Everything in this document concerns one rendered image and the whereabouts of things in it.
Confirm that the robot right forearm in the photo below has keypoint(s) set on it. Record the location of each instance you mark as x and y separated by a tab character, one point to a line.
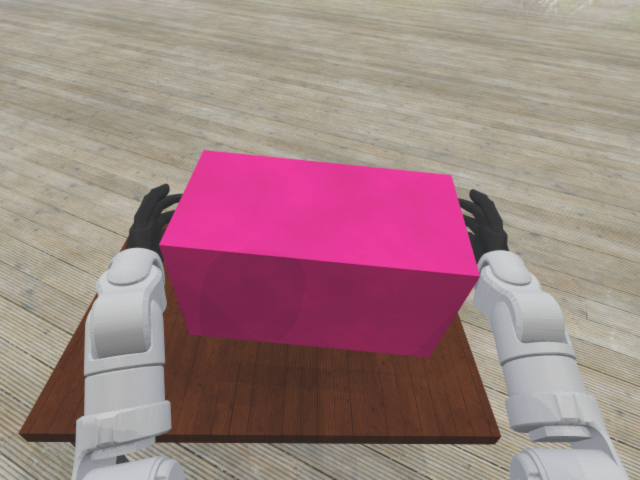
547	396

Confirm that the robot left forearm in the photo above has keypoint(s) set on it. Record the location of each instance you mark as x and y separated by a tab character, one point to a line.
124	401

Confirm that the robot left upper arm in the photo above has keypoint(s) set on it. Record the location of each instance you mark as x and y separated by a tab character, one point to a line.
155	468

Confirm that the robot right hand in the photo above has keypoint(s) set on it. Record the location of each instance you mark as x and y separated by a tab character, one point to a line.
487	225

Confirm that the robot right upper arm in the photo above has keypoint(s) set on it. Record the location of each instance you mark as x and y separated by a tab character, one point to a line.
563	464

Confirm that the robot left hand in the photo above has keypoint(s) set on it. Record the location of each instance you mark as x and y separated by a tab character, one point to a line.
148	221

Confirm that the carton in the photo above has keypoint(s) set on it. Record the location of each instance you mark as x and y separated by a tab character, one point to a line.
319	254

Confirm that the table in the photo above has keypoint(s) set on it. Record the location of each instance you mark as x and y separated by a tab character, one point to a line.
224	390

